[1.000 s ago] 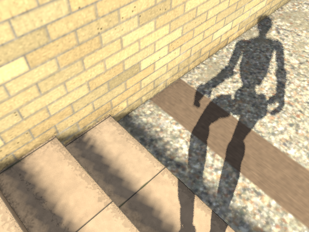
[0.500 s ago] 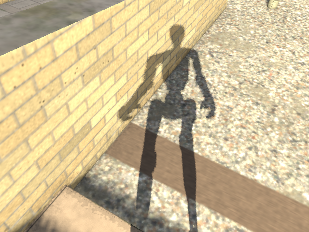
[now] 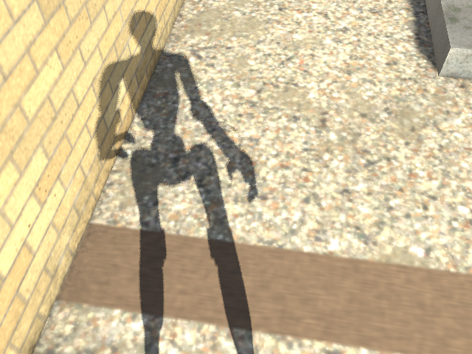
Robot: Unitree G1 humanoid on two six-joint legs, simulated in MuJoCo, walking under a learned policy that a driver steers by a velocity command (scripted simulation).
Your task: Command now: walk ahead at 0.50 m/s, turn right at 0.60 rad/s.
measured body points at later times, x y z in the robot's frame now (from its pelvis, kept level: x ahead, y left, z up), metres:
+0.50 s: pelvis +0.30 +0.07 -0.11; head +0.31 +0.09 +0.34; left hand +0.39 +0.33 -0.25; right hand +0.37 -0.21 -0.20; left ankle +0.39 +0.17 -0.83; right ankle +0.11 -0.05 -0.62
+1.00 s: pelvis +0.54 -0.03 -0.10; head +0.57 -0.05 +0.35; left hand +0.86 +0.08 -0.16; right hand +0.40 -0.25 -0.24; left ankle +0.43 +0.15 -0.76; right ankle +0.59 -0.14 -0.83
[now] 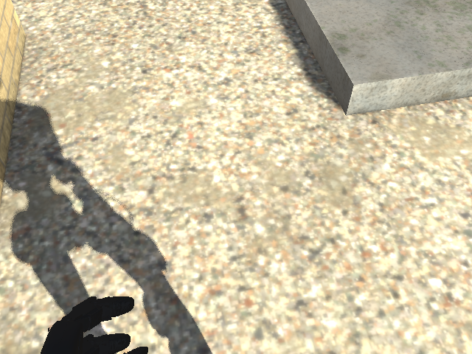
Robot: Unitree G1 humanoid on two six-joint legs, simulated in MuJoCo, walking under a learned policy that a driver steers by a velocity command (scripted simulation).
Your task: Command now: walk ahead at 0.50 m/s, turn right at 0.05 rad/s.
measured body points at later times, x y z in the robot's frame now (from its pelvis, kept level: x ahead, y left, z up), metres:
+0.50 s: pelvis +0.27 +0.05 +0.00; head +0.31 +0.06 +0.44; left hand +0.24 +0.32 -0.14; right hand +0.50 -0.18 -0.08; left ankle +0.37 +0.14 -0.73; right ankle +0.09 -0.09 -0.68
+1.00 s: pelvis +0.43 +0.04 +0.01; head +0.45 +0.02 +0.46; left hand +0.58 +0.29 -0.10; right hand +0.50 -0.23 -0.13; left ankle +0.37 +0.14 -0.73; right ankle +0.50 -0.08 -0.73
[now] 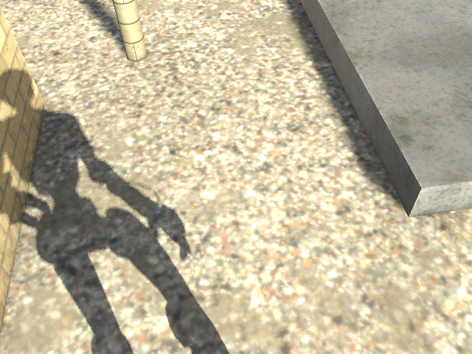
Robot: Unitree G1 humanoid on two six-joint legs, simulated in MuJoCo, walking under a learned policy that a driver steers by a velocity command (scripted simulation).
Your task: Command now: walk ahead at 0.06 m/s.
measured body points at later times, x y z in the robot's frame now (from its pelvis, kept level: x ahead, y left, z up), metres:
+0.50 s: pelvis +0.01 -0.02 +0.00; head +0.02 -0.02 +0.45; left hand +0.13 +0.24 -0.13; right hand +0.02 -0.27 -0.15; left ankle -0.06 +0.10 -0.74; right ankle +0.07 -0.12 -0.74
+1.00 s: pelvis +0.00 -0.01 +0.00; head +0.01 -0.01 +0.45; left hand +0.09 +0.24 -0.15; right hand -0.02 -0.25 -0.16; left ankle -0.06 +0.11 -0.74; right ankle +0.07 -0.12 -0.74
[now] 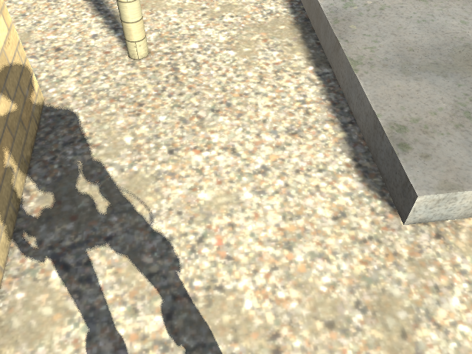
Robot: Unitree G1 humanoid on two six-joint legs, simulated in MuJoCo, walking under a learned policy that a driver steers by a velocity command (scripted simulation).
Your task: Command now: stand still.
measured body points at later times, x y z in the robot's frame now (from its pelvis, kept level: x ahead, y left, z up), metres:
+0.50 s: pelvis +0.01 +0.00 +0.00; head +0.02 +0.00 +0.45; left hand +0.08 +0.25 -0.15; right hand -0.03 -0.23 -0.15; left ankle -0.06 +0.12 -0.73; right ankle +0.07 -0.10 -0.73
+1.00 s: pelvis +0.01 +0.01 +0.00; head +0.03 +0.01 +0.45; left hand +0.07 +0.25 -0.15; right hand -0.03 -0.22 -0.15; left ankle -0.06 +0.12 -0.73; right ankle +0.07 -0.10 -0.73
